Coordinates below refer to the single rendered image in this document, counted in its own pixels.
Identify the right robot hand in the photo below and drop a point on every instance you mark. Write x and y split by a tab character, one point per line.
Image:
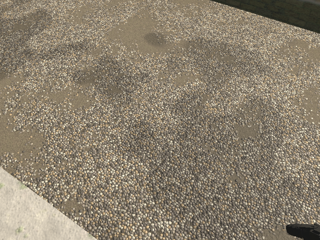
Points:
304	231

